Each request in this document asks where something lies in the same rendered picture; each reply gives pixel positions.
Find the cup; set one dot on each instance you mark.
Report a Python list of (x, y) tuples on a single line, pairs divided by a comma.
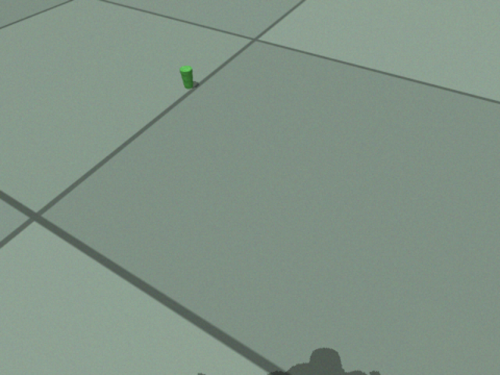
[(186, 73)]

